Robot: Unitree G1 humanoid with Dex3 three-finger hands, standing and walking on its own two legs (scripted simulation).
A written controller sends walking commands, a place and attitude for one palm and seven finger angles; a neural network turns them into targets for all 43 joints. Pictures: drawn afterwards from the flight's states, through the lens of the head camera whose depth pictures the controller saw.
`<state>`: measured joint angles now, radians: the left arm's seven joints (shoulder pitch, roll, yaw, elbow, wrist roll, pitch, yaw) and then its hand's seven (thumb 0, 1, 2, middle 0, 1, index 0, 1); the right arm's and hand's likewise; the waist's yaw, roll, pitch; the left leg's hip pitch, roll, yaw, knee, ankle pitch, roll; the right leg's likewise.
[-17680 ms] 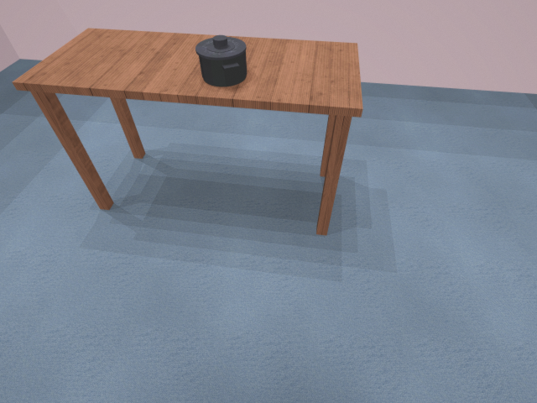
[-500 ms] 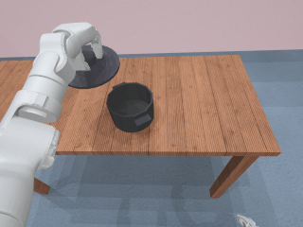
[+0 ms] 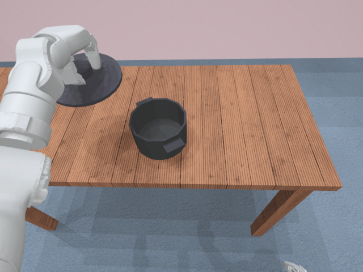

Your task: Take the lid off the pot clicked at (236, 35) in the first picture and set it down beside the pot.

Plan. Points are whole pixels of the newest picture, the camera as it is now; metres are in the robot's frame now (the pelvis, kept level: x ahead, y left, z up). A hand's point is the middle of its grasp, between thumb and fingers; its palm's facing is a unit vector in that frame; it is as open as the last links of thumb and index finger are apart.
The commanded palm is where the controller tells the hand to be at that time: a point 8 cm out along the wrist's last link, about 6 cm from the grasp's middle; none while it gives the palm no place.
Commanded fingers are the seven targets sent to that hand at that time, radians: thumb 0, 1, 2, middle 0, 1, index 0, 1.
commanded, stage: move the lid sideways beside the pot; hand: left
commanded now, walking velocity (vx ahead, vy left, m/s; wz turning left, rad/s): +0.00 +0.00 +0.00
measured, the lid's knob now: (80, 69) +0.51 +0.22 +0.17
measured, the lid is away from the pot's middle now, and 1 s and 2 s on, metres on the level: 0.15 0.25 0.24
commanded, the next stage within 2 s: lower the lid onto the table in 0.86 s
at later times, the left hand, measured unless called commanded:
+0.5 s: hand (45, 72) +0.48 +0.28 +0.19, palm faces -0.33 -0.03 -0.94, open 7.5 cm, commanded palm +0.48 +0.28 +0.27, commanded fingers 0.00 0.67 0.93 -0.85 -1.04 -0.87 -1.04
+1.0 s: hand (30, 73) +0.48 +0.30 +0.19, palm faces -0.33 -0.02 -0.94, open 7.5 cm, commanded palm +0.48 +0.29 +0.27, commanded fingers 0.00 0.67 0.93 -0.85 -1.04 -0.87 -1.04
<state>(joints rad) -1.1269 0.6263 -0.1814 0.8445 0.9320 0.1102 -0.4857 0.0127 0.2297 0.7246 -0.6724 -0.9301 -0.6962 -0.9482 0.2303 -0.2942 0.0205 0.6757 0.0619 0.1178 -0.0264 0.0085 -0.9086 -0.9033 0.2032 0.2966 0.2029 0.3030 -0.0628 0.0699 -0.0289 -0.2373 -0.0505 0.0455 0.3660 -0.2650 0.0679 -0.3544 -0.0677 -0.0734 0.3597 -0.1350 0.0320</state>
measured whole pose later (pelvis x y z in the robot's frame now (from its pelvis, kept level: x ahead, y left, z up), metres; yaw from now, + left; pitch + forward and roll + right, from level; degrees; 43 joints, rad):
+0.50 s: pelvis +0.01 +0.00 +0.00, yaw +1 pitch +10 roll -1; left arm -1.15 0.76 -0.12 0.92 0.94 0.00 -0.52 0.01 0.23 0.72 -0.67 -0.93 -0.70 -0.95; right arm 0.24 -0.30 0.02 0.69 0.07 0.15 -0.04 0.01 -0.91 -0.90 0.20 0.30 0.20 0.30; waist -0.07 0.06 -0.02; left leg -0.27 -0.04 0.03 0.39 -0.28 0.07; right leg -0.37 -0.06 -0.09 0.34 -0.13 0.03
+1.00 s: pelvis +0.01 +0.01 +0.00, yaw +2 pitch +10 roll -2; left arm -1.14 0.79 -0.12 0.88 0.92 -0.06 -0.55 0.01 0.23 0.72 -0.67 -0.93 -0.70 -0.95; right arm 0.23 -0.30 0.01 0.70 0.06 0.17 -0.02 0.01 -0.91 -0.90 0.20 0.30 0.20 0.30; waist -0.06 0.06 -0.03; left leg -0.29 -0.05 0.01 0.40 -0.29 0.08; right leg -0.37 -0.07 -0.10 0.34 -0.14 0.03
